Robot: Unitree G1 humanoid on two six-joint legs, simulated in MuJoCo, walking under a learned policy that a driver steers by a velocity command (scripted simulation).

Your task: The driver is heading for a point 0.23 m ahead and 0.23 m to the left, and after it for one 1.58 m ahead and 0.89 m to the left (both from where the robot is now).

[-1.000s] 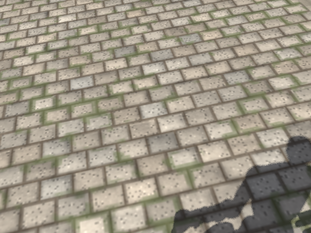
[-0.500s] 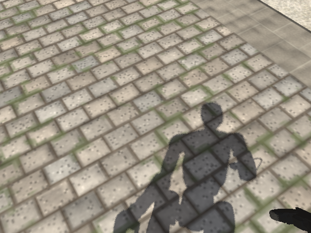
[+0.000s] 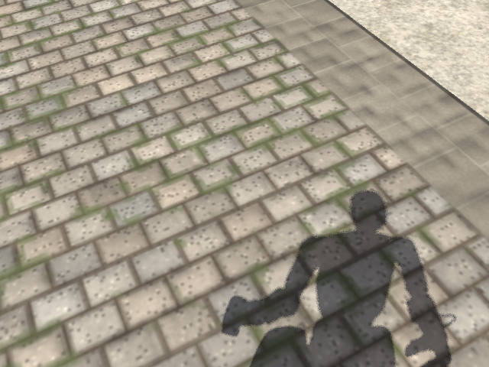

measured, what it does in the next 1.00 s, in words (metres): walks ahead, turning left: left foot, then right foot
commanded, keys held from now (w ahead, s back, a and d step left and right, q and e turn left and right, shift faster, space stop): w+q+shift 0.20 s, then q+shift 0.68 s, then shift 0.12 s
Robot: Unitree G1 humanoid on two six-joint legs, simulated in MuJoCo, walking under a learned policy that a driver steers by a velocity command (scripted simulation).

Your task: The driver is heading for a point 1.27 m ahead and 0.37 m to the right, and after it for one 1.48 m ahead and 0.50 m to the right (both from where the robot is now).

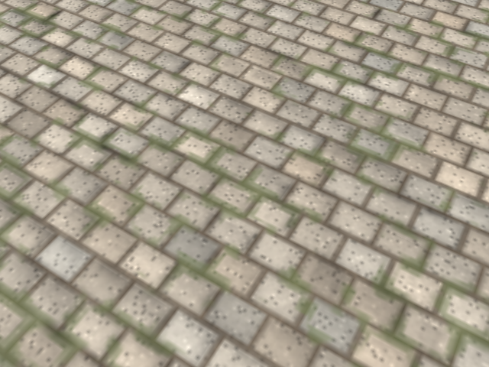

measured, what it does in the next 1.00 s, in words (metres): steps on the spot: left foot, then right foot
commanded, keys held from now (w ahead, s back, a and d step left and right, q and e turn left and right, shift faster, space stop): shift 0.86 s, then w+shift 0.14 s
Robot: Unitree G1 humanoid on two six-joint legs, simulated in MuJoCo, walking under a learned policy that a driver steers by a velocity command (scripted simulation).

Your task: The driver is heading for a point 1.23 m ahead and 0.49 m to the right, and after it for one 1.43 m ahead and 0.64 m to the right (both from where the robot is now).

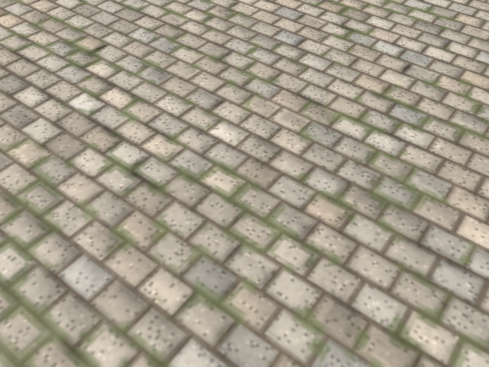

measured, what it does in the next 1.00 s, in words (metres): walks ahead, turning right: right foot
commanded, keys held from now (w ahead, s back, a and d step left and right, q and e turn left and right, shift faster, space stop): w+shift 0.20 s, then w+e+shift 0.80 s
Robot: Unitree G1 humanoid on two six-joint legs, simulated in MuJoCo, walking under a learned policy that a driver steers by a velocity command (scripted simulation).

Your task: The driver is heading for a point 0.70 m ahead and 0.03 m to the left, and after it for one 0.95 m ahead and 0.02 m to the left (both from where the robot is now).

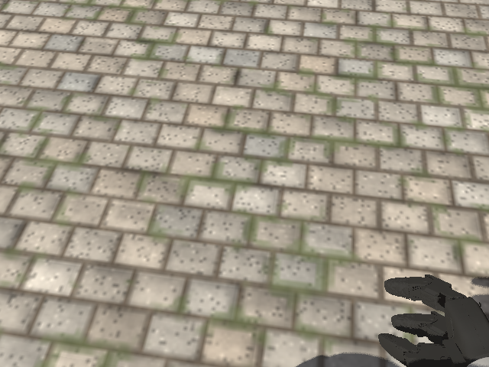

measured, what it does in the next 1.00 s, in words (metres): walks ahead: left foot, then right foot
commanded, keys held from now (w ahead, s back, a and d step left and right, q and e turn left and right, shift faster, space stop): w+e+shift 0.14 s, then w+shift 0.28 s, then w+q+shift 0.44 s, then shift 0.14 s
